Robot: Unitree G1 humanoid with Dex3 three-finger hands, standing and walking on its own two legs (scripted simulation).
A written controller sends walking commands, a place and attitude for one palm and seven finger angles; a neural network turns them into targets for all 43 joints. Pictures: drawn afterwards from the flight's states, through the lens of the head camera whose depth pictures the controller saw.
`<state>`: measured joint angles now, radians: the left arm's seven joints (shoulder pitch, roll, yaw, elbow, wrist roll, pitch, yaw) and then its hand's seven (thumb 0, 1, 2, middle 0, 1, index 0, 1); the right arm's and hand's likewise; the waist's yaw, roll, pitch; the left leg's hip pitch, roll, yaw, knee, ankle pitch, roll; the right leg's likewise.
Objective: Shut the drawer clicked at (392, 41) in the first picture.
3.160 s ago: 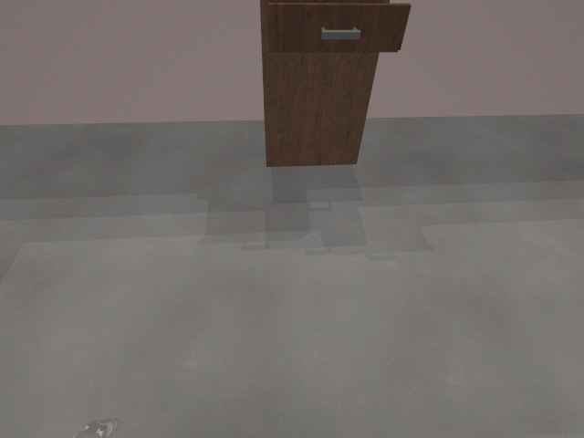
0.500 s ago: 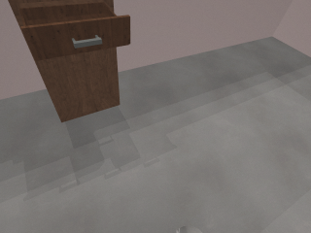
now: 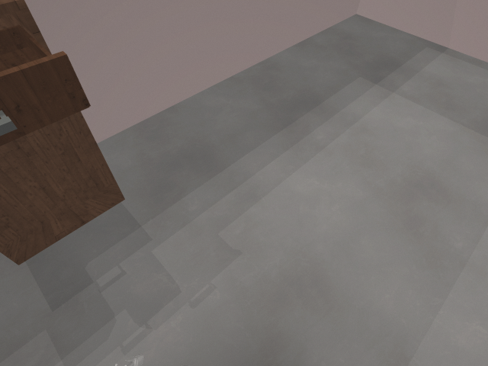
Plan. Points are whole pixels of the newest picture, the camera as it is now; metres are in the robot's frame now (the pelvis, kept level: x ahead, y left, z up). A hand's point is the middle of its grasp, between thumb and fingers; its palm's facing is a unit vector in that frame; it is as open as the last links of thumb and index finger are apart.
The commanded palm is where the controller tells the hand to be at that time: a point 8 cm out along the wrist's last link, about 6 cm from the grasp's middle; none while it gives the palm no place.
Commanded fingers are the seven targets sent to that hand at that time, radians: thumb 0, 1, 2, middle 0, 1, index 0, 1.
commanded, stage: walk to a spot facing it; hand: left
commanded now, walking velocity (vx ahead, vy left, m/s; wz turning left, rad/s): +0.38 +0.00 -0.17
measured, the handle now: out of the picture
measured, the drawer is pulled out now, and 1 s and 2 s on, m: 0.29 0.29 0.29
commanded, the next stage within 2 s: turn to face it in 0.32 s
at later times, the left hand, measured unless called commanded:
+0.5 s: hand (137, 353) +0.17 +0.21 -0.17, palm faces -0.01 -0.99 -0.15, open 7.4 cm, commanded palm none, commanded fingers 0.00 0.90 0.90 -0.20 -0.30 -0.20 -0.30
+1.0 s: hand (172, 244) +0.37 +0.17 -0.12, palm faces +0.18 -0.95 -0.25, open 7.3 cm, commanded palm none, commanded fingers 0.00 0.90 0.90 -0.20 -0.30 -0.20 -0.30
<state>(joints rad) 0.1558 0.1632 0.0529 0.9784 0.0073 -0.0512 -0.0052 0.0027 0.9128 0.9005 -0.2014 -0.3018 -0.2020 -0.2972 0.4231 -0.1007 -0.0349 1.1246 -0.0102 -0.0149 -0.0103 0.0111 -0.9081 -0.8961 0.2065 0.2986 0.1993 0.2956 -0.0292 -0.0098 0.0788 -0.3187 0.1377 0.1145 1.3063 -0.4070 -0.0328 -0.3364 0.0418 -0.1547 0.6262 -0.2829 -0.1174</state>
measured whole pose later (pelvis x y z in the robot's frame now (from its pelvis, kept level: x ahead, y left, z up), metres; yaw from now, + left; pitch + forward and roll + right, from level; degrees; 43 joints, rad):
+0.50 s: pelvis +0.22 +0.04 +0.00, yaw -7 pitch -2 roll +1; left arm 0.41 0.16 0.04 1.13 0.01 -0.02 0.01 0.01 0.91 0.90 -0.20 -0.30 -0.20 -0.30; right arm 0.12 -0.14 -0.01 0.96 -0.02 -0.07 -0.01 0.00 -0.91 -0.90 0.20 0.30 0.20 0.30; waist 0.05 -0.05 0.07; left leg -0.32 0.07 0.20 0.61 -0.25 0.04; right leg -0.30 0.00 -0.03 1.15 -0.49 -0.02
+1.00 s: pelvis +0.30 -0.02 +0.02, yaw +10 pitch -1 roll +3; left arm 0.17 0.14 0.03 0.92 0.02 -0.01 0.03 0.00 0.91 0.90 -0.20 -0.30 -0.20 -0.30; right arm 0.25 -0.22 -0.08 1.01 -0.02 0.07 0.01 0.01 -0.91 -0.90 0.20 0.30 0.20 0.30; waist -0.03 0.03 0.04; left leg -0.50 0.06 0.06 1.13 -0.40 -0.07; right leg -0.21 -0.11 -0.24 0.51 -0.28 -0.03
